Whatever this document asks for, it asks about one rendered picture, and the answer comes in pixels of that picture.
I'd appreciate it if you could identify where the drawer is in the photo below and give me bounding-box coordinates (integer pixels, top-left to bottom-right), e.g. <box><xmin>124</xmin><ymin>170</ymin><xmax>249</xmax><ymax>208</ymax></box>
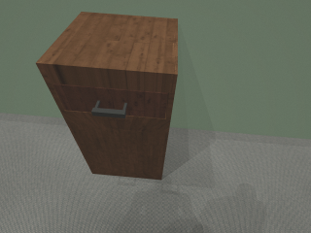
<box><xmin>53</xmin><ymin>83</ymin><xmax>168</xmax><ymax>118</ymax></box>

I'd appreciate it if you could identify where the handle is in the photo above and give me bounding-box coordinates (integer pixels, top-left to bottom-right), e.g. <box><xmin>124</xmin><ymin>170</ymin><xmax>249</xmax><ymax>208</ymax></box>
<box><xmin>91</xmin><ymin>100</ymin><xmax>127</xmax><ymax>118</ymax></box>

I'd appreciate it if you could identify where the cabinet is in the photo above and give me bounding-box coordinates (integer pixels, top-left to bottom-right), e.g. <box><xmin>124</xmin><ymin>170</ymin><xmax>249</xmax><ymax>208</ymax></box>
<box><xmin>36</xmin><ymin>12</ymin><xmax>178</xmax><ymax>180</ymax></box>

